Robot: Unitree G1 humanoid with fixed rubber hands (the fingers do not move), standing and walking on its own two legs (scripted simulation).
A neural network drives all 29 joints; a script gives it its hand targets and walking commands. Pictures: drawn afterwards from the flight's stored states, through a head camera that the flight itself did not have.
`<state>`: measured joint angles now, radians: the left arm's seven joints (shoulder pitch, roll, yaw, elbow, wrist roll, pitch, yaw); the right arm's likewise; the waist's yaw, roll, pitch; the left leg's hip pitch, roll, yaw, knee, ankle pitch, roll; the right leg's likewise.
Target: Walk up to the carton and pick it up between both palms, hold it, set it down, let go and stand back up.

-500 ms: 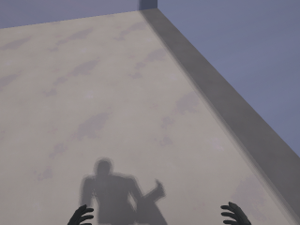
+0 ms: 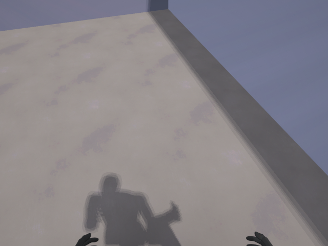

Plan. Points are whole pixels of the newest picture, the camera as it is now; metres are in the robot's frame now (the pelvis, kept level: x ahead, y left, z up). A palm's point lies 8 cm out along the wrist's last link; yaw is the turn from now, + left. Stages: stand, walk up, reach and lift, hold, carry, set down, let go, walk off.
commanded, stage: stand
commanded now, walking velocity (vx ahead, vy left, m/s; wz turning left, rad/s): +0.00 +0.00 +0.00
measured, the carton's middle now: out of the picture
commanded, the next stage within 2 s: walk up in 0.76 s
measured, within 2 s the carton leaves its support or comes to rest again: neither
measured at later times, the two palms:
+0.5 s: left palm out of the picture +0.08 +0.24 -0.10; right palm out of the picture +0.08 -0.24 -0.10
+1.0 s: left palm out of the picture +0.06 +0.25 -0.11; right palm out of the picture +0.06 -0.23 -0.11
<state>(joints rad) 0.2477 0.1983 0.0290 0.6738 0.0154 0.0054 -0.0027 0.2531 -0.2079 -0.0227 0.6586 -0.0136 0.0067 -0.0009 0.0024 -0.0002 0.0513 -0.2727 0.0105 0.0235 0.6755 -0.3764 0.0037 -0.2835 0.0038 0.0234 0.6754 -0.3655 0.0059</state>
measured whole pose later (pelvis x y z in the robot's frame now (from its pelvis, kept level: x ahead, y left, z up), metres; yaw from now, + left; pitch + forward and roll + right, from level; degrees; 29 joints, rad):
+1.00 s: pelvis -0.02 +0.01 +0.00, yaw +4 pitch -1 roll -1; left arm 0.28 0.21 0.02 0.76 0.04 -0.01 0.01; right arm 0.32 -0.24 -0.02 0.72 -0.03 0.02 0.04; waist -0.04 0.02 0.03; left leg -0.32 -0.01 -0.01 0.67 -0.32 0.02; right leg -0.28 -0.02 -0.03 0.60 -0.31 0.01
